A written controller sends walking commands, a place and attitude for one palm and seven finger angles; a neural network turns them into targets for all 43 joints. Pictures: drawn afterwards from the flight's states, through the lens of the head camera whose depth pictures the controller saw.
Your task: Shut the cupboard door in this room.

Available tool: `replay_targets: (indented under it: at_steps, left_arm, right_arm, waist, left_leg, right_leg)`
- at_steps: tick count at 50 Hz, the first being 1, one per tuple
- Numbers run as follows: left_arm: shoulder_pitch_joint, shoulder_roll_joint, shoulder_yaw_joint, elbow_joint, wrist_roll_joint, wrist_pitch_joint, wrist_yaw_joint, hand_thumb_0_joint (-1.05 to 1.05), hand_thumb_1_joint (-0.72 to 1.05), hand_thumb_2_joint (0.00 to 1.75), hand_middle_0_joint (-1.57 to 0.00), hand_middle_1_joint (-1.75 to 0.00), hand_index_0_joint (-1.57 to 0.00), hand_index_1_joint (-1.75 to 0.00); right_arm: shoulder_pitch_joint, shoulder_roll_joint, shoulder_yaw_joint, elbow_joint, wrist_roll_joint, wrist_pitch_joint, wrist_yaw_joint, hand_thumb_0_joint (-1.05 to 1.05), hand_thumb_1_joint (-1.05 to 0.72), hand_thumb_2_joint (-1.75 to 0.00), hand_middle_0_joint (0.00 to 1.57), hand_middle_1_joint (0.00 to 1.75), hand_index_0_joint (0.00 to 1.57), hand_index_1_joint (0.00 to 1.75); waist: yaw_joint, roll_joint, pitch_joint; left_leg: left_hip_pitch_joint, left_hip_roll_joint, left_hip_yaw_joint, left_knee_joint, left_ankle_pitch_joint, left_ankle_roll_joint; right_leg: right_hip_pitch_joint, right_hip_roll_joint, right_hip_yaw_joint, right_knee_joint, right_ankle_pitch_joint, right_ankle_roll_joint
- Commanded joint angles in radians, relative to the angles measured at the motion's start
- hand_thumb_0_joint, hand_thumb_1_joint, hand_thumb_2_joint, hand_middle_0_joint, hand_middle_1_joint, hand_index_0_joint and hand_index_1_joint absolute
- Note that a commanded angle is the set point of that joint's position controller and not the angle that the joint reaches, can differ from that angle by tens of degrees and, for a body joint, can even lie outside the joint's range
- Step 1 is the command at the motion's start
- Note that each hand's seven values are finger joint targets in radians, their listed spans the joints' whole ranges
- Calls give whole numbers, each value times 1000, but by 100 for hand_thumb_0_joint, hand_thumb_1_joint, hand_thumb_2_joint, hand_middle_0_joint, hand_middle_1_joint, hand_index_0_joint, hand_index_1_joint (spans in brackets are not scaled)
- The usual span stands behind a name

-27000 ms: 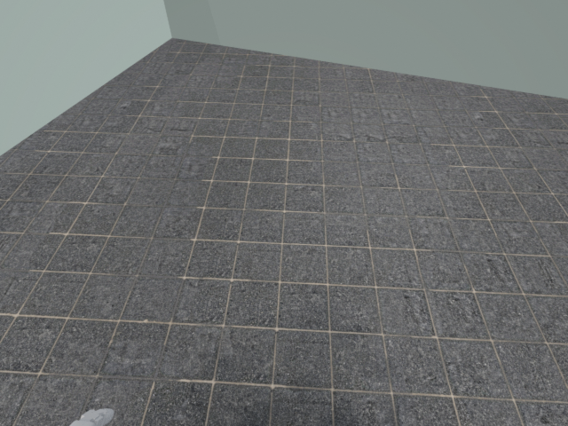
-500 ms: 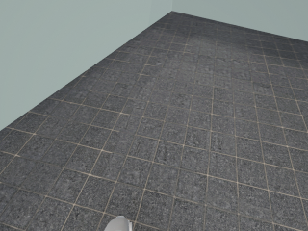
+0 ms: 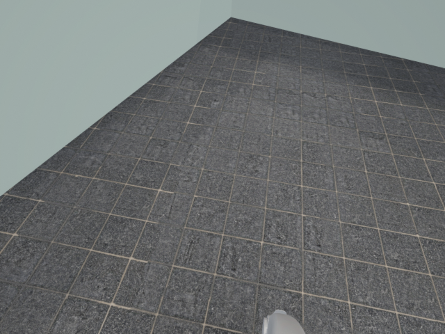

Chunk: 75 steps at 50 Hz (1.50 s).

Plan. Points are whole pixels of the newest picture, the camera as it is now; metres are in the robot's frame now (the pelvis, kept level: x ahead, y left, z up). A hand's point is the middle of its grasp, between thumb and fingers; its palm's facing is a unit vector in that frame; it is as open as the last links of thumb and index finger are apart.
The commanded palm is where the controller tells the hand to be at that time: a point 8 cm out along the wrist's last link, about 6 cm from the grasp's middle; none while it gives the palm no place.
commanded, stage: walk around to get in front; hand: left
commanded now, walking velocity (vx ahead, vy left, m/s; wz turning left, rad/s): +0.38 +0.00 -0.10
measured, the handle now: out of the picture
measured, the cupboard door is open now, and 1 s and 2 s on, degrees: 89 89 89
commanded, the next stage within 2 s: walk to a spot facing it in 0.98 s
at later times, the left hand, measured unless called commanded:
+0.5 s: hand (163, 310) +0.20 +0.14 -0.18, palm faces +0.09 -0.97 -0.21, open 7.2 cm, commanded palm none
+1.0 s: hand (163, 198) +0.48 +0.19 -0.17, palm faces +0.05 -0.98 -0.17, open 7.4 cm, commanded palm none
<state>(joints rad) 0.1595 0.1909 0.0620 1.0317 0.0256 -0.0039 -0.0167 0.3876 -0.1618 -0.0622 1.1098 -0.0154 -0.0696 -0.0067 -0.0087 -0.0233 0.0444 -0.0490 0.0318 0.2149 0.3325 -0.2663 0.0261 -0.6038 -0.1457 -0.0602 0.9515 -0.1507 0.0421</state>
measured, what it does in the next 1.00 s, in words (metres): walks ahead: right foot, then left foot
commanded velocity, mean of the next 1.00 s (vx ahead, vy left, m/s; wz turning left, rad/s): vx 0.37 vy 0.00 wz -0.04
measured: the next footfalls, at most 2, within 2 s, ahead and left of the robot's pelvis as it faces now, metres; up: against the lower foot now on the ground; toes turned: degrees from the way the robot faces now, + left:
right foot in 0.16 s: +0.21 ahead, -0.16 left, +0.00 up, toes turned -10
left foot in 0.64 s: +0.39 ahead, +0.10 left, +0.00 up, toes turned +14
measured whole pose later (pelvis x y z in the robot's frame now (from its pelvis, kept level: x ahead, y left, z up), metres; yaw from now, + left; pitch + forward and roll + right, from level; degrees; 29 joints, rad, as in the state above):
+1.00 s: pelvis +0.41 +0.00 +0.00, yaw +1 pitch -1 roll +0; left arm 0.16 0.19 0.07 1.03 0.03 0.00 -0.02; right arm 0.39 -0.15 -0.06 1.11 -0.01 -0.07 -0.01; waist 0.00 -0.03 0.04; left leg -0.02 0.03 0.22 0.31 -0.27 0.03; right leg -0.63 -0.14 -0.05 1.00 -0.13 0.04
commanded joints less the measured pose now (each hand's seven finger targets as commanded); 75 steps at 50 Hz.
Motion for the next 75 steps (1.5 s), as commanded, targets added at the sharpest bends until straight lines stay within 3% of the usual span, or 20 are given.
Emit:
replay_targets:
  at_steps: [1,4,6,7,8,9,16,27,30,31,32,36,42,53,56,57,59,61,67,75]
  left_arm:
    - [-121,1,-7,-94,0,-21,-13,0,90,90,-20,-30,-20,-30]
    - [-97,18,-4,-93,0,-34,-12,0,90,90,-20,-30,-20,-30]
    - [114,63,7,-26,4,-49,-7,0,90,90,-20,-30,-20,-30]
    - [270,140,26,25,9,-62,3,0,90,90,-20,-30,-20,-30]
    - [400,263,57,61,5,-71,18,0,90,90,-20,-30,-20,-30]
    - [371,283,55,57,-16,-63,22,0,90,90,-20,-30,-20,-30]
    - [112,70,3,5,0,-84,32,0,90,90,-20,-30,-20,-30]
    - [211,131,0,59,-1,-91,29,0,90,90,-20,-30,-20,-30]
    - [199,136,4,67,-5,-82,29,0,90,90,-20,-30,-20,-30]
    - [215,106,-1,56,-10,-82,24,0,90,90,-20,-30,-20,-30]
    - [227,52,-13,25,-19,-82,10,0,90,90,-20,-30,-20,-30]
    - [78,54,-7,17,-3,-66,2,0,90,90,-20,-30,-20,-30]
    - [129,6,1,17,5,-11,-1,0,90,90,-20,-30,-20,-30]
    - [-136,-4,-7,-101,-2,-19,-13,0,90,90,-20,-30,-20,-30]
    - [38,27,-5,-52,0,-46,-1,0,90,90,-20,-30,-20,-30]
    - [182,74,3,-2,4,-63,6,0,90,90,-20,-30,-20,-30]
    - [365,250,32,61,-10,-79,27,0,90,90,-20,-30,-20,-30]
    - [209,207,19,13,-16,-69,37,0,90,90,-20,-30,-20,-30]
    - [-10,93,-4,-59,-10,-54,49,0,90,90,-20,-30,-20,-30]
    - [-2,147,22,-98,2,-24,49,0,90,90,-20,-30,-20,-30]
  right_arm:
    - [85,-119,-17,-25,-11,-16,-8,0,-90,-90,20,30,20,30]
    - [79,-139,-20,-12,-14,-7,-9,0,-90,-90,20,30,20,30]
    - [59,-141,-18,-9,-7,-2,-6,0,-90,-90,20,30,20,30]
    - [52,-118,-15,-16,2,-4,4,0,-90,-90,20,30,20,30]
    - [69,-42,4,-54,13,-6,9,0,-90,-90,20,30,20,30]
    - [7,-75,-2,-80,16,5,6,0,-90,-90,20,30,20,30]
    - [-1,-19,-9,-47,-13,52,21,0,-90,-90,20,30,20,30]
    - [-286,-47,0,-175,-6,33,52,0,-90,-90,20,30,20,30]
    - [-131,-99,-11,-132,-15,16,41,0,-90,-90,20,30,20,30]
    - [29,-180,-30,-91,-24,6,29,0,-90,-90,20,30,20,30]
    - [156,-298,-59,-59,-24,4,16,0,-90,-90,20,30,20,30]
    - [-17,-167,-22,-89,-9,-1,-4,0,-90,-90,20,30,20,30]
    - [-30,-103,-11,-73,-1,-22,-10,0,-90,-90,20,30,20,30]
    - [108,-112,-14,-3,-14,-12,-15,0,-90,-90,20,30,20,30]
    - [91,-124,-10,10,-6,-1,-19,0,-90,-90,20,30,20,30]
    - [77,-121,-8,7,4,-3,-14,0,-90,-90,20,30,20,30]
    - [129,-42,5,-26,24,6,-11,0,-90,-90,20,30,20,30]
    - [43,-39,2,-38,24,33,-13,0,-90,-90,20,30,20,30]
    - [44,-20,-7,-37,0,103,9,0,-90,-90,20,30,20,30]
    - [-172,-66,-18,-172,-3,110,35,0,-90,-90,20,30,20,30]
  waist:
    - [-41,118,90]
    - [-18,131,53]
    - [82,77,-56]
    - [151,-22,-146]
    - [169,-286,-248]
    - [156,-186,-214]
    - [-15,-95,21]
    - [38,-62,66]
    - [-45,25,-19]
    - [-105,181,-136]
    - [-133,420,-213]
    - [-61,102,-26]
    - [16,104,35]
    - [-44,145,101]
    - [40,109,-14]
    - [103,76,-109]
    - [114,-184,-317]
    - [90,-132,-215]
    - [-38,-109,-63]
    - [1,-133,0]
  left_leg:
    - [-21,284,-131,-137,289,110]
    - [-5,294,-122,-47,400,92]
    - [-44,226,-57,207,533,41]
    - [-221,174,-22,449,390,3]
    - [-513,26,-12,772,-229,-42]
    - [-575,37,-143,946,-321,-26]
    - [-494,143,-174,805,6,-59]
    - [-449,100,-107,340,52,-35]
    - [-143,48,-72,185,65,-13]
    - [121,142,-206,121,78,32]
    - [316,391,-566,26,163,129]
    - [24,364,-422,-93,153,120]
    - [-97,276,-199,-182,166,96]
    - [51,289,-72,-98,446,90]
    - [54,257,-69,148,757,56]
    - [-40,206,-53,317,691,19]
    - [-406,1,-99,836,-352,-49]
    - [-469,58,-225,983,-283,-47]
    - [-414,92,-188,868,-80,-91]
    - [-430,89,-130,581,-90,-91]
  right_leg:
    - [17,12,-35,-216,-14,-14]
    - [162,61,-71,-327,-59,-45]
    - [456,118,-111,-451,-8,-68]
    - [708,6,9,-470,-17,-105]
    - [923,-287,434,-562,58,-212]
    - [830,-352,522,-651,-4,-269]
    - [329,-156,97,-776,-110,-161]
    - [515,-182,15,-753,37,-173]
    - [466,-133,-63,-485,207,-130]
    - [330,-46,-128,-216,148,-78]
    - [53,96,-152,94,-345,-27]
    - [-49,-8,44,308,-212,-36]
    - [-32,-10,42,229,-30,-3]
    - [12,45,-50,-253,-14,-43]
    - [305,114,-94,-424,15,-69]
    - [544,96,-86,-482,155,-70]
    - [907,-355,302,-456,892,-228]
    - [705,-341,253,-528,704,-241]
    - [331,-217,-62,-669,299,-143]
    - [375,-249,-116,-660,92,-154]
